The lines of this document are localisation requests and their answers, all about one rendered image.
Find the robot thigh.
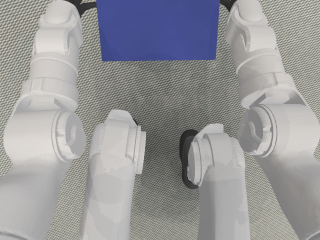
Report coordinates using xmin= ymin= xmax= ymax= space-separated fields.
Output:
xmin=188 ymin=132 xmax=251 ymax=240
xmin=77 ymin=119 xmax=146 ymax=240

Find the right robot hand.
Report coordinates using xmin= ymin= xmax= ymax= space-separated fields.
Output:
xmin=220 ymin=0 xmax=237 ymax=13

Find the robot left forearm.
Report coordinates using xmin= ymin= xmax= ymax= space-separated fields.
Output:
xmin=3 ymin=0 xmax=84 ymax=154

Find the robot right thigh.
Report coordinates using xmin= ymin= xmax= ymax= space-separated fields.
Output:
xmin=188 ymin=132 xmax=251 ymax=240

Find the left robot upper arm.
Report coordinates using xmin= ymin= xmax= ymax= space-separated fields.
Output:
xmin=0 ymin=108 xmax=87 ymax=240

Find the left robot hand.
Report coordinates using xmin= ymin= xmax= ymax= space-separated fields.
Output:
xmin=63 ymin=0 xmax=97 ymax=19

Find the right robot upper arm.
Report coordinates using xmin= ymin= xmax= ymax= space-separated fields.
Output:
xmin=237 ymin=104 xmax=320 ymax=240

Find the carton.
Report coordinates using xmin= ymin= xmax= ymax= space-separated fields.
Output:
xmin=96 ymin=0 xmax=220 ymax=62

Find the robot right forearm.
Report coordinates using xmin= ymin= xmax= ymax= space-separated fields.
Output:
xmin=224 ymin=0 xmax=320 ymax=127

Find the robot left thigh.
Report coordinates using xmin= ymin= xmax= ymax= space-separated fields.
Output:
xmin=77 ymin=119 xmax=146 ymax=240

